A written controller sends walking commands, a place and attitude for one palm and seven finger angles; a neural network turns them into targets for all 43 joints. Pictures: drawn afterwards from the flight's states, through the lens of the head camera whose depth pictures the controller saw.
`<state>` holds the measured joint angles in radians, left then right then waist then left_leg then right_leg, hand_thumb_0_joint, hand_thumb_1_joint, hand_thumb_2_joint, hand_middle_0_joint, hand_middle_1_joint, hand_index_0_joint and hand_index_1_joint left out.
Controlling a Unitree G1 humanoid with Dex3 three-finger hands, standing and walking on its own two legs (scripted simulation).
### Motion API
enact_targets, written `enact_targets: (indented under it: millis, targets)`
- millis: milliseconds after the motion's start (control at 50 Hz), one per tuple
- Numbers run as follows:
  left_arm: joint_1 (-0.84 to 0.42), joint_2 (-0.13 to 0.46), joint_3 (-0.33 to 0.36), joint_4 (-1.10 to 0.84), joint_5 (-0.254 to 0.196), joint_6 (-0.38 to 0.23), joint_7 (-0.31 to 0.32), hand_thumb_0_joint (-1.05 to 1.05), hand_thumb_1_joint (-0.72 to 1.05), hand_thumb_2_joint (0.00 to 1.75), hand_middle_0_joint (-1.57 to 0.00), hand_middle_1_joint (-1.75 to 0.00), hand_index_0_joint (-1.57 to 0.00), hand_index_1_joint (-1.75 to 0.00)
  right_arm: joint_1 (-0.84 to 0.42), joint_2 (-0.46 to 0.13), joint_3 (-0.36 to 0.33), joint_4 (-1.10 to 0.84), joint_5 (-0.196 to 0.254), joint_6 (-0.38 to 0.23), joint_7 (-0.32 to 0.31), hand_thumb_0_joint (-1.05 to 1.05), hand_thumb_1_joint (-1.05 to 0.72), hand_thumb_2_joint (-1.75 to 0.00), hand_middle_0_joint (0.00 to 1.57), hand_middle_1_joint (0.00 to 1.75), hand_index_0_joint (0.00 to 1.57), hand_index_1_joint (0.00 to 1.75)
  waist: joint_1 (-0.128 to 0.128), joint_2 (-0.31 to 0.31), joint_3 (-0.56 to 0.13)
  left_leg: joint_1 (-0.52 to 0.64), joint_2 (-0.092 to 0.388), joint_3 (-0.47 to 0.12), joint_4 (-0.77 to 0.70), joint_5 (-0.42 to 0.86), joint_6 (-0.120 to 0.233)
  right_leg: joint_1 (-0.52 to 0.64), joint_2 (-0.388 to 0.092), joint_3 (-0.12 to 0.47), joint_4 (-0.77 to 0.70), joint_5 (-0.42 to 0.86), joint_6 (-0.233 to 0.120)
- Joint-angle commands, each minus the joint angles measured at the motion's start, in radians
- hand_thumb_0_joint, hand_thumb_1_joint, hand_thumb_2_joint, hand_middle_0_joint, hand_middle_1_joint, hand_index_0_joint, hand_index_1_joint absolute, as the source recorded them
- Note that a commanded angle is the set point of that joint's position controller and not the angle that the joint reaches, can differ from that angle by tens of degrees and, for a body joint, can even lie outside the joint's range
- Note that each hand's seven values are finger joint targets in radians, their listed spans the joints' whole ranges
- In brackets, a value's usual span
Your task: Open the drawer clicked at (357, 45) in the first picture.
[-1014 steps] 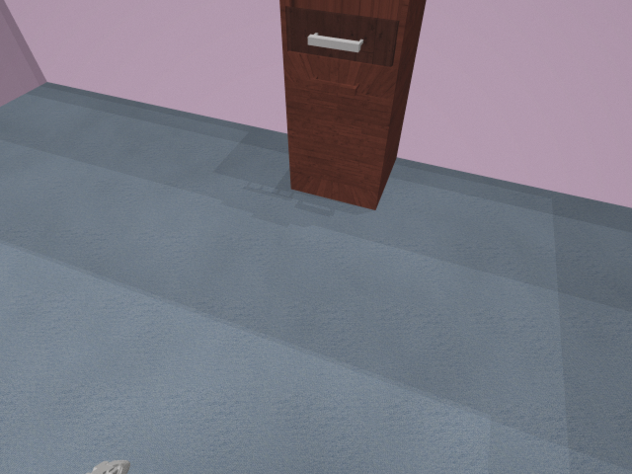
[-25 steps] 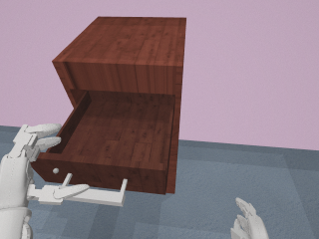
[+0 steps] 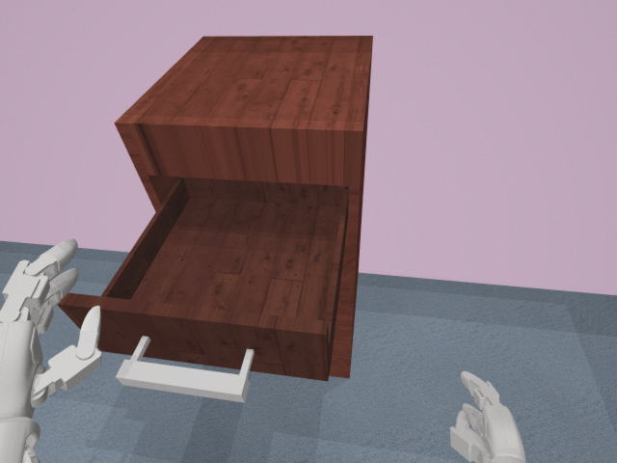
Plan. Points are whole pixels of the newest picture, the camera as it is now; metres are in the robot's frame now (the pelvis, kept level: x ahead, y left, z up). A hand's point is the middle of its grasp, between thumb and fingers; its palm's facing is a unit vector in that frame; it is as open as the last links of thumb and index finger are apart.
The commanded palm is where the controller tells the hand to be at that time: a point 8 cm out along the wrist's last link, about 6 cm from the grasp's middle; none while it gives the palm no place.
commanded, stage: draw the hand back to the body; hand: left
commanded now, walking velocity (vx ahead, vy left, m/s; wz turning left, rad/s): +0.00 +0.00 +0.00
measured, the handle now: (189, 364) +0.25 +0.21 -0.03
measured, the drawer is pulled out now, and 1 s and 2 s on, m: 0.30 0.30 0.30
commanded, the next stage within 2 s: step back with the hand held close in 0.16 s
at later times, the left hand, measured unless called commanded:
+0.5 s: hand (78, 353) +0.17 +0.24 +0.16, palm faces +0.30 -0.81 -0.50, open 7.4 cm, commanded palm +0.10 +0.29 +0.17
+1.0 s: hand (7, 429) +0.10 +0.26 +0.16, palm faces +0.35 -0.82 -0.46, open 7.4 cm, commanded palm +0.04 +0.31 +0.17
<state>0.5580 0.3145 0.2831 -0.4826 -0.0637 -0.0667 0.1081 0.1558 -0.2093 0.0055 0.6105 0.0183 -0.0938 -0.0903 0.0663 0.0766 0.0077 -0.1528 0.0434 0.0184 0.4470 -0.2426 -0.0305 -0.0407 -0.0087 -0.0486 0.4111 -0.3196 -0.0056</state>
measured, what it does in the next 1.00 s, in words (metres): shifts its weight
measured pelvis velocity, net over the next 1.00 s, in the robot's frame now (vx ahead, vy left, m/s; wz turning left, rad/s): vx -0.09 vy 0.03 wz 0.01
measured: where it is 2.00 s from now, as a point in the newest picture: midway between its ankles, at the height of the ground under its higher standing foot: outside the picture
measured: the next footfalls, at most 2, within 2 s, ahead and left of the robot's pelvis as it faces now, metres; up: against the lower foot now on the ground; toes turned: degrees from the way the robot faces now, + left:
left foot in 1.38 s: -0.04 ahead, +0.14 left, +0.00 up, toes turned +1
right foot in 1.66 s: -0.24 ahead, -0.11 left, +0.00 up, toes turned -1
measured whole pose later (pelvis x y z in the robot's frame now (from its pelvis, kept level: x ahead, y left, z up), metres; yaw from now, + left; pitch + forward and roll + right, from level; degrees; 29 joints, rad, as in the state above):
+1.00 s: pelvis -0.09 +0.03 -0.02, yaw +1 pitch +1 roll -3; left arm 0.65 0.39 0.38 -0.68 -0.06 -0.21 0.15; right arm 0.17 -0.21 0.00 0.55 0.02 -0.07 -0.08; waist 0.00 0.02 0.06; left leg -0.46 0.04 -0.01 0.62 -0.17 0.01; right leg -0.33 -0.01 -0.07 0.57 -0.25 0.02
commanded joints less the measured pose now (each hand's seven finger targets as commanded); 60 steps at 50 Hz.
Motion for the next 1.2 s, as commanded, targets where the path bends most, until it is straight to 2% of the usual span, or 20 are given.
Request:
enact_targets:
  millis: [0, 60, 240, 260, 280, 300, 340, 420, 560, 660, 760, 880, 940, 960, 1000, 1020, 1080, 1120, 1160, 1180]
  targets:
    - [-0.08, 0.19, 0.122, -0.229, -0.001, -0.067, 0.021, 0.0, 0.9, 0.9, -0.2, -0.3, -0.2, -0.3, -0.14, -0.095, -0.027, -0.163, -0.006, -0.059, -0.005, 0.0, -0.9, -0.9, 0.2, 0.3, 0.2, 0.3, -0.004, -0.028, -0.074, 0.135, -0.007, 0.02, -0.027, 0.275, 0.046, -0.118, -0.014, -0.017, -0.076, 0.354, 0.004]
    - [-0.054, 0.16, 0.105, -0.192, -0.002, -0.066, 0.019, 0.0, 0.9, 0.9, -0.2, -0.3, -0.2, -0.3, -0.132, -0.093, -0.026, -0.159, -0.007, -0.053, -0.003, 0.0, -0.9, -0.9, 0.2, 0.3, 0.2, 0.3, -0.008, -0.033, -0.061, 0.132, -0.005, 0.022, -0.025, 0.262, 0.046, -0.129, -0.011, -0.023, -0.077, 0.34, 0.005]
    - [-0.073, 0.17, 0.105, -0.218, -0.001, -0.074, 0.02, 0.0, 0.9, 0.9, -0.2, -0.3, -0.2, -0.3, -0.136, -0.095, -0.026, -0.169, -0.004, -0.064, -0.001, 0.0, -0.9, -0.9, 0.2, 0.3, 0.2, 0.3, -0.006, -0.02, -0.057, 0.126, -0.002, 0.009, -0.044, 0.228, 0.041, -0.125, -0.012, -0.02, -0.084, 0.282, 0.001]
    - [-0.204, 0.302, 0.241, -0.305, 0.0, -0.118, 0.023, 0.0, 0.9, 0.9, -0.2, -0.3, -0.2, -0.3, -0.091, -0.114, -0.02, -0.195, -0.003, -0.036, 0.004, 0.0, -0.9, -0.9, 0.2, 0.3, 0.2, 0.3, -0.048, -0.062, 0.057, 0.018, 0.007, -0.002, 0.002, 0.173, 0.063, -0.228, -0.051, 0.044, -0.136, 0.335, 0.01]
    - [-0.115, 0.235, 0.195, -0.191, 0.006, -0.121, 0.012, 0.0, 0.9, 0.9, -0.2, -0.3, -0.2, -0.3, -0.096, -0.095, -0.021, -0.169, -0.007, -0.019, 0.004, 0.0, -0.9, -0.9, 0.2, 0.3, 0.2, 0.3, -0.057, -0.13, 0.053, 0.002, 0.004, -0.015, 0.022, 0.147, 0.065, -0.233, -0.068, 0.037, -0.142, 0.339, 0.011]
    - [-0.11, 0.244, 0.196, -0.221, 0.009, -0.134, 0.006, 0.0, 0.9, 0.9, -0.2, -0.3, -0.2, -0.3, -0.105, -0.104, -0.029, -0.186, -0.006, -0.011, 0.005, 0.0, -0.9, -0.9, 0.2, 0.3, 0.2, 0.3, -0.054, -0.134, 0.04, 0.006, -0.002, -0.01, 0.028, 0.135, 0.063, -0.246, -0.074, 0.05, -0.144, 0.355, 0.009]
    - [-0.015, 0.194, 0.16, -0.213, 0.012, -0.143, 0.001, 0.0, 0.9, 0.9, -0.2, -0.3, -0.2, -0.3, -0.103, -0.116, -0.035, -0.2, -0.007, 0.003, 0.006, 0.0, -0.9, -0.9, 0.2, 0.3, 0.2, 0.3, -0.057, -0.065, -0.032, 0.001, 0.007, -0.009, 0.026, 0.195, 0.065, -0.196, -0.085, 0.041, -0.095, 0.372, 0.005]
    - [0.083, 0.21, 0.185, -0.262, 0.007, -0.151, 0.005, 0.0, 0.9, 0.9, -0.2, -0.3, -0.2, -0.3, -0.104, -0.12, -0.05, -0.228, -0.002, 0.029, 0.009, 0.0, -0.9, -0.9, 0.2, 0.3, 0.2, 0.3, -0.054, -0.052, -0.137, 0.01, 0.032, -0.019, 0.012, 0.341, 0.065, -0.146, -0.069, 0.018, -0.029, 0.385, 0.015]
    - [0.144, 0.249, 0.229, -0.346, 0.0, -0.16, 0.023, 0.0, 0.9, 0.9, -0.2, -0.3, -0.2, -0.3, -0.094, -0.12, -0.066, -0.251, 0.004, 0.042, 0.006, 0.0, -0.9, -0.9, 0.2, 0.3, 0.2, 0.3, -0.054, -0.023, -0.19, -0.03, 0.068, -0.045, 0.017, 0.431, 0.064, -0.137, -0.05, 0.004, 0.054, 0.366, 0.019]
    - [0.149, 0.241, 0.228, -0.362, -0.004, -0.169, 0.034, 0.0, 0.9, 0.9, -0.2, -0.3, -0.2, -0.3, -0.091, -0.124, -0.066, -0.247, 0.004, 0.022, 0.005, 0.0, -0.9, -0.9, 0.2, 0.3, 0.2, 0.3, -0.059, 0.015, -0.153, -0.135, 0.088, -0.075, -0.02, 0.239, 0.068, -0.151, -0.041, 0.008, 0.078, 0.239, 0.017]
    - [0.137, 0.241, 0.234, -0.363, -0.006, -0.186, 0.044, 0.0, 0.9, 0.9, -0.2, -0.3, -0.2, -0.3, -0.083, -0.124, -0.063, -0.239, 0.005, -0.003, 0.007, 0.0, -0.9, -0.9, 0.2, 0.3, 0.2, 0.3, -0.07, -0.024, -0.111, -0.235, 0.078, -0.093, -0.025, -0.021, 0.067, -0.179, -0.058, 0.041, 0.055, 0.146, 0.009]
    - [0.093, 0.24, 0.223, -0.376, -0.001, -0.204, 0.064, 0.0, 0.9, 0.9, -0.2, -0.3, -0.2, -0.3, -0.065, -0.121, -0.061, -0.218, 0.003, -0.023, 0.007, 0.0, -0.9, -0.9, 0.2, 0.3, 0.2, 0.3, -0.085, -0.074, -0.068, -0.179, 0.039, -0.086, 0.085, -0.164, 0.047, -0.365, -0.112, 0.097, -0.033, -0.055, -0.026]
    - [0.068, 0.237, 0.212, -0.397, 0.004, -0.207, 0.072, 0.0, 0.9, 0.9, -0.2, -0.3, -0.2, -0.3, -0.065, -0.124, -0.054, -0.212, -0.002, -0.032, 0.002, 0.0, -0.9, -0.9, 0.2, 0.3, 0.2, 0.3, -0.086, -0.013, -0.049, -0.186, 0.065, -0.124, 0.035, -0.202, 0.05, -0.393, -0.087, 0.072, 0.002, -0.111, -0.019]
    - [0.068, 0.241, 0.221, -0.393, 0.006, -0.206, 0.074, 0.0, 0.9, 0.9, -0.2, -0.3, -0.2, -0.3, -0.074, -0.124, -0.052, -0.218, -0.002, -0.036, 0.001, 0.0, -0.9, -0.9, 0.2, 0.3, 0.2, 0.3, -0.082, 0.021, -0.041, -0.246, 0.095, -0.157, -0.037, -0.236, 0.062, -0.343, -0.051, 0.053, 0.046, -0.116, -0.002]
    - [0.07, 0.258, 0.245, -0.402, 0.015, -0.209, 0.077, 0.0, 0.9, 0.9, -0.2, -0.3, -0.2, -0.3, -0.088, -0.138, -0.051, -0.23, 0.002, -0.049, 0.0, 0.0, -0.9, -0.9, 0.2, 0.3, 0.2, 0.3, -0.071, 0.168, -0.057, -0.421, 0.186, -0.264, -0.219, -0.394, 0.101, -0.167, 0.02, 0.008, 0.247, -0.104, 0.02]
    - [0.084, 0.243, 0.245, -0.405, 0.02, -0.212, 0.076, 0.0, 0.9, 0.9, -0.2, -0.3, -0.2, -0.3, -0.075, -0.127, -0.049, -0.232, 0.0, -0.053, 0.003, 0.0, -0.9, -0.9, 0.2, 0.3, 0.2, 0.3, -0.065, 0.184, -0.079, -0.452, 0.209, -0.284, -0.231, -0.402, 0.117, -0.121, 0.029, 0.007, 0.315, -0.077, 0.02]
    - [0.11, 0.249, 0.252, -0.407, 0.008, -0.225, 0.065, 0.0, 0.9, 0.9, -0.2, -0.3, -0.2, -0.3, -0.066, -0.122, -0.051, -0.218, -0.003, -0.072, 0.018, 0.0, -0.9, -0.9, 0.2, 0.3, 0.2, 0.3, -0.06, 0.08, -0.124, -0.327, 0.189, -0.215, -0.091, -0.118, 0.121, -0.172, 0.005, 0.033, 0.224, -0.01, 0.009]
    - [0.103, 0.244, 0.244, -0.407, 0.002, -0.228, 0.056, 0.0, 0.9, 0.9, -0.2, -0.3, -0.2, -0.3, -0.067, -0.123, -0.044, -0.203, -0.008, -0.074, 0.025, 0.0, -0.9, -0.9, 0.2, 0.3, 0.2, 0.3, -0.064, 0.079, -0.122, -0.315, 0.166, -0.181, -0.045, -0.033, 0.106, -0.161, -0.008, 0.043, 0.157, 0.094, 0.008]
    - [0.093, 0.24, 0.242, -0.398, -0.002, -0.228, 0.048, 0.0, 0.9, 0.9, -0.2, -0.3, -0.2, -0.3, -0.058, -0.129, -0.055, -0.205, 0.004, -0.076, 0.033, 0.0, -0.9, -0.9, 0.2, 0.3, 0.2, 0.3, -0.066, -0.007, -0.138, -0.312, 0.114, -0.13, 0.022, -0.13, 0.075, -0.191, -0.039, 0.088, 0.121, 0.097, -0.014]
    - [0.097, 0.243, 0.238, -0.397, -0.007, -0.23, 0.046, 0.0, 0.9, 0.9, -0.2, -0.3, -0.2, -0.3, -0.06, -0.124, -0.058, -0.207, 0.007, -0.072, 0.035, 0.0, -0.9, -0.9, 0.2, 0.3, 0.2, 0.3, -0.072, -0.066, -0.13, -0.273, 0.062, -0.094, 0.099, -0.172, 0.054, -0.269, -0.09, 0.152, 0.043, 0.055, -0.042]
